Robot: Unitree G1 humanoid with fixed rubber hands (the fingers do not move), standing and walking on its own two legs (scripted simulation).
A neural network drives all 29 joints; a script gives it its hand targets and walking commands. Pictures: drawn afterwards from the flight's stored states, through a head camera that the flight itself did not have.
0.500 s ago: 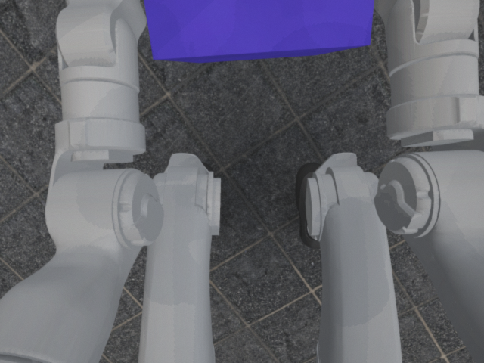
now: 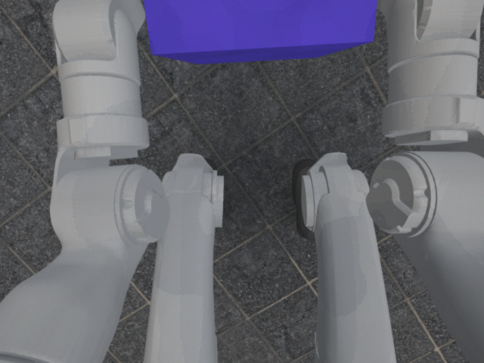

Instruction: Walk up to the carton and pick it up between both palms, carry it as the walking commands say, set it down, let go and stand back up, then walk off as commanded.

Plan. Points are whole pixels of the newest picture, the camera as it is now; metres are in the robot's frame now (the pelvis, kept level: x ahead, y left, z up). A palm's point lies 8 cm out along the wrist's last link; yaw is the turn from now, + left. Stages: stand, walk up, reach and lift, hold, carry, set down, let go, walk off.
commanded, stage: reach and lift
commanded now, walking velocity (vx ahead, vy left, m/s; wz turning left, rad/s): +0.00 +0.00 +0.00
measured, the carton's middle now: out of the picture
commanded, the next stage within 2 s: none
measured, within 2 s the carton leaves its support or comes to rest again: neither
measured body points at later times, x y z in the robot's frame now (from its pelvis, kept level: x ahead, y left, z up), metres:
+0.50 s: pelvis -0.01 -0.01 +0.05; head +0.33 +0.00 +0.33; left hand +0.55 +0.16 -0.05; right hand +0.57 -0.13 -0.04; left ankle +0.14 +0.13 -0.45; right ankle +0.14 -0.14 -0.45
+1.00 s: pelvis -0.01 -0.01 +0.10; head +0.31 +0.00 +0.41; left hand +0.52 +0.15 +0.02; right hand +0.54 -0.14 +0.02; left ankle +0.14 +0.13 -0.45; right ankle +0.14 -0.14 -0.45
